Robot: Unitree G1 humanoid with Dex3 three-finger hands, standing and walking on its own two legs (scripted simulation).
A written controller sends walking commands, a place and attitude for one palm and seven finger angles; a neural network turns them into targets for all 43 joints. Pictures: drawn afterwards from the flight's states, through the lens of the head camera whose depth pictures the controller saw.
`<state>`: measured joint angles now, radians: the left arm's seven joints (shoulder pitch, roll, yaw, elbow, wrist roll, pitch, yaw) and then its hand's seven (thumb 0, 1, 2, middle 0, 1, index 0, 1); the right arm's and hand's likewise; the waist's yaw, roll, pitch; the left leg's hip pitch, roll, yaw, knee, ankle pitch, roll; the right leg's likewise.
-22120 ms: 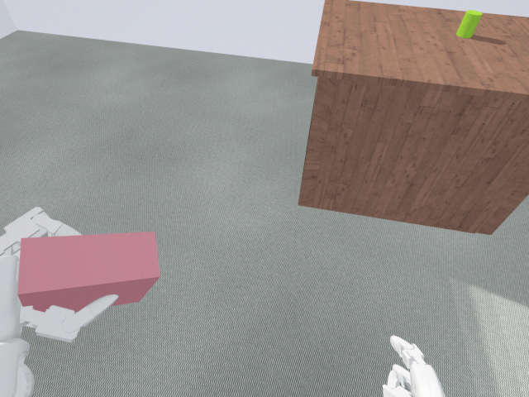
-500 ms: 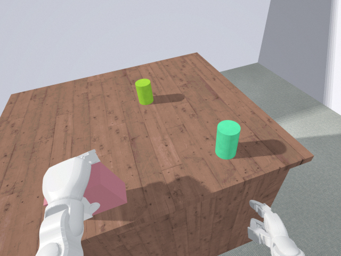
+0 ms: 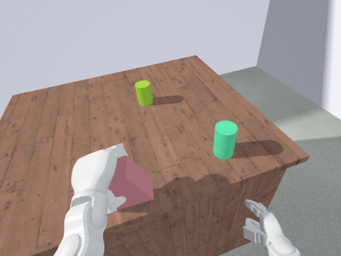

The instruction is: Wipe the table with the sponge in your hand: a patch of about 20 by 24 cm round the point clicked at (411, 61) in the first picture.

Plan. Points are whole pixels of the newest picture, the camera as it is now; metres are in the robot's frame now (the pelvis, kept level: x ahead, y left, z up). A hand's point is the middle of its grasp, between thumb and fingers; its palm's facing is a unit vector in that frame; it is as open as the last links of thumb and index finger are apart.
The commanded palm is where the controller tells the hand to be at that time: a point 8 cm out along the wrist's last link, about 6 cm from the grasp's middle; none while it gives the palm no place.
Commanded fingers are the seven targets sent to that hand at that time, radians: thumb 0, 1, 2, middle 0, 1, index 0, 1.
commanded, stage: slide across to the third lane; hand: left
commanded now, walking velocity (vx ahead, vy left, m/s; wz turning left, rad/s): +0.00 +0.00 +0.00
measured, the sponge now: (121, 189) +0.24 +0.16 +0.06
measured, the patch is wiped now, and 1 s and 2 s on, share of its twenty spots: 0.95 0.95 1.00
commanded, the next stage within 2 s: wipe forward along the third lane in 0.20 s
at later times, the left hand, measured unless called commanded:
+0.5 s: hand (127, 171) +0.26 +0.15 +0.11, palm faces +0.16 -0.28 -0.95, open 9.3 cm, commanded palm +0.23 +0.16 +0.15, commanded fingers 0.00 0.10 1.30 -1.20 -1.60 -1.20 -1.60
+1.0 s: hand (124, 156) +0.31 +0.17 +0.10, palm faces +0.11 -0.14 -0.98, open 9.3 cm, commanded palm +0.27 +0.18 +0.13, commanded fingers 0.00 0.10 1.30 -1.20 -1.60 -1.20 -1.60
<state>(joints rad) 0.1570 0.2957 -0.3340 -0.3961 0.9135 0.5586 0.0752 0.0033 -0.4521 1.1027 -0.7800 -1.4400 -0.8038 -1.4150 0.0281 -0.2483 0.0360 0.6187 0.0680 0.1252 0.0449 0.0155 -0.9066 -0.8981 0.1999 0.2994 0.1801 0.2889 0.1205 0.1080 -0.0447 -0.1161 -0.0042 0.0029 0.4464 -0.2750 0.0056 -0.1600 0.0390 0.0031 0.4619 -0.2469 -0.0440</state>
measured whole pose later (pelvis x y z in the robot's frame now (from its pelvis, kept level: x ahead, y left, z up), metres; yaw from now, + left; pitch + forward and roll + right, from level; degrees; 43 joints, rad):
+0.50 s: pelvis -0.01 -0.02 +0.00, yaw +0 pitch -3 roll +1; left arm 0.00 0.28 -0.35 -0.21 0.89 0.57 0.09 -0.02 -0.47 1.11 -0.80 -1.42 -0.82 -1.38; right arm 0.01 -0.26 0.04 0.64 0.07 0.16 0.02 0.01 -0.91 -0.90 0.20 0.30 0.20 0.30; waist 0.10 0.11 -0.05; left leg -0.13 0.02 0.00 0.44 -0.26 -0.01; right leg -0.17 0.06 0.00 0.45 -0.23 -0.07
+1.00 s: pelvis +0.00 -0.02 +0.00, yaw +0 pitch -1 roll +1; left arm -0.22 0.27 -0.32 0.11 0.95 0.63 0.10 -0.03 -0.48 1.12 -0.80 -1.42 -0.83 -1.38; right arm 0.02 -0.28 0.04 0.67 0.09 0.15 -0.01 0.01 -0.91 -0.90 0.20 0.30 0.20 0.30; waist 0.08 0.10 -0.08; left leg -0.16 0.01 0.00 0.44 -0.26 -0.01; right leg -0.22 0.06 0.00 0.47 -0.24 -0.07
